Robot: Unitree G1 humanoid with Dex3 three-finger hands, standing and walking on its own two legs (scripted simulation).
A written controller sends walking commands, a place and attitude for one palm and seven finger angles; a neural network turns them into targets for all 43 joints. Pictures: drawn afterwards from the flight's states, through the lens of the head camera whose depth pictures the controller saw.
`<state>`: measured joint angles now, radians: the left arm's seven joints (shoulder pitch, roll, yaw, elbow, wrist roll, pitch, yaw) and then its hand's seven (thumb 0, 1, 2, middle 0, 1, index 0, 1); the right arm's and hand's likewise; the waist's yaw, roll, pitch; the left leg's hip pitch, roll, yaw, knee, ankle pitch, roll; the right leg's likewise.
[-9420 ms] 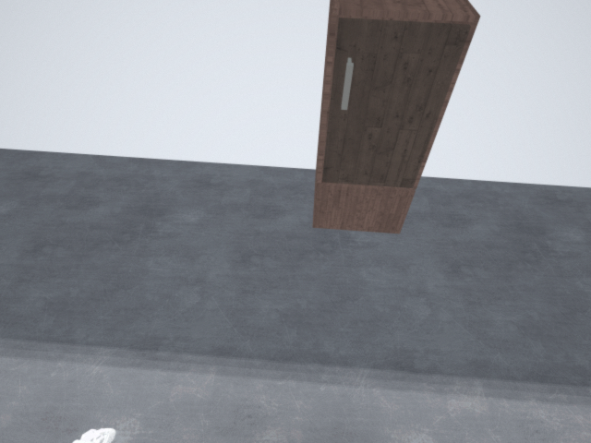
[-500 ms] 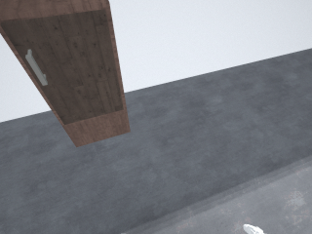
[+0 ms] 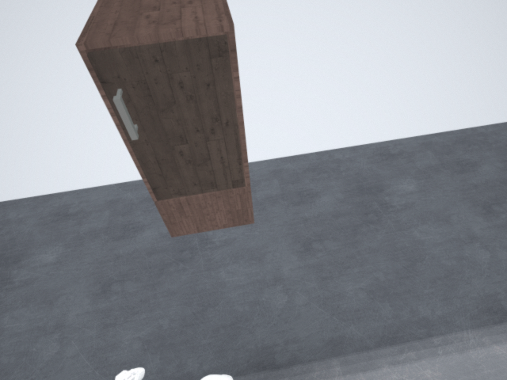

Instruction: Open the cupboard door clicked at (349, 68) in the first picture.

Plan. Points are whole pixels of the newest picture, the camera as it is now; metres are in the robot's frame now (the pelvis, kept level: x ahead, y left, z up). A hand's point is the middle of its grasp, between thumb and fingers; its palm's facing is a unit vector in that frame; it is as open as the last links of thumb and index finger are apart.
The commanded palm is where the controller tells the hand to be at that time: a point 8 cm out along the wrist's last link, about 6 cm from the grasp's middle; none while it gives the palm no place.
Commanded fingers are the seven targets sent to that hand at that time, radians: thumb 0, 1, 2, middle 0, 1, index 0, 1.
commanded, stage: turn to face it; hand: left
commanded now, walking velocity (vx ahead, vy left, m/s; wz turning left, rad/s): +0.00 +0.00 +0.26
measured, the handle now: (127, 114) +0.79 +0.40 -0.04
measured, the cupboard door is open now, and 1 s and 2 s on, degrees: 0 0 0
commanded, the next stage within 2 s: take the last steps up to it in 0.02 s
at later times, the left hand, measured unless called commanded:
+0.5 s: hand out of the picture -0.06 +0.24 -0.17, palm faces +0.18 -0.97 -0.17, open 7.4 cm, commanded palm none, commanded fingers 0.00 0.90 0.90 -0.20 -0.30 -0.20 -0.30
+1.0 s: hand (160, 295) +0.31 +0.23 -0.17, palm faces +0.07 -0.98 -0.17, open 7.4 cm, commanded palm none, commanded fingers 0.00 0.90 0.90 -0.20 -0.30 -0.20 -0.30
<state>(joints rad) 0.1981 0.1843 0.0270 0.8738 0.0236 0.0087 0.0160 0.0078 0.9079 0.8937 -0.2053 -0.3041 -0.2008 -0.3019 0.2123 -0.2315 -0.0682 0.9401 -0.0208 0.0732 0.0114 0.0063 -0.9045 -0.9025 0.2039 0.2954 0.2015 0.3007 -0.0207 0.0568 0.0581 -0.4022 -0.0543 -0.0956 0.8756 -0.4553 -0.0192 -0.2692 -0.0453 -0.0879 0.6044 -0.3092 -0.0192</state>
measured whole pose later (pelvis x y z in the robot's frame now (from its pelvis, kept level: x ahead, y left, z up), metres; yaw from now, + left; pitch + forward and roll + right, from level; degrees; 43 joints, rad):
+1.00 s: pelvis +0.20 +0.06 -0.02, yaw +6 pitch -3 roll -1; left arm 0.09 0.16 0.04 0.99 0.02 -0.07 -0.01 0.01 0.91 0.89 -0.20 -0.30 -0.20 -0.30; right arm 0.52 -0.09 -0.02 1.21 -0.01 -0.03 -0.03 0.01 -0.91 -0.90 0.20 0.30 0.20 0.30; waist -0.05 0.01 0.10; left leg -0.08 0.04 0.05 0.98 -0.50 0.02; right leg -0.40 -0.01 -0.16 0.67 -0.20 -0.09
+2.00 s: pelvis +0.27 +0.02 +0.02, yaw +4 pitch +0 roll +3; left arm 0.29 0.14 0.03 1.03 0.03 -0.01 0.02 0.01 0.92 0.89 -0.21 -0.30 -0.20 -0.30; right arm 0.27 -0.24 -0.05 1.07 -0.02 0.06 0.00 0.01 -0.91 -0.90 0.20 0.29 0.20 0.30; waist 0.03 0.01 0.04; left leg -0.28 0.01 0.02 0.76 -0.41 -0.04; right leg -0.20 -0.06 -0.06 0.42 -0.22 -0.04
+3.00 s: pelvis +0.27 +0.06 +0.00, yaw +2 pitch -2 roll +1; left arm 0.27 0.14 -0.01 1.12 0.01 0.00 0.03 0.01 0.91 0.89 -0.20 -0.30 -0.20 -0.30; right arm 0.32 -0.15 0.02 1.08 -0.02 -0.02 -0.03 0.01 -0.91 -0.90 0.20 0.30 0.20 0.30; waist -0.01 0.05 0.04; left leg -0.12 0.01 0.06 0.49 -0.35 0.00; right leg -0.22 -0.06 -0.02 0.54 -0.29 0.04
